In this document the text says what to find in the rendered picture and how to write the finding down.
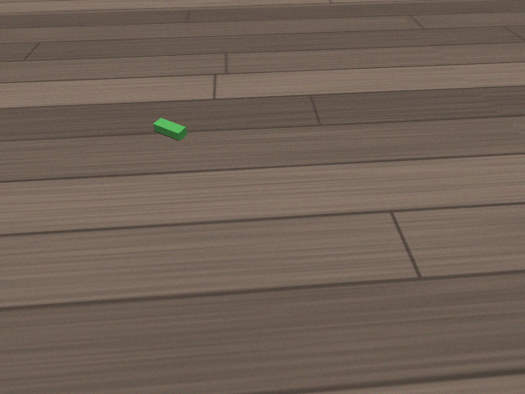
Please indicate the carton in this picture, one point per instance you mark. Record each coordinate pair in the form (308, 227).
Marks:
(170, 128)

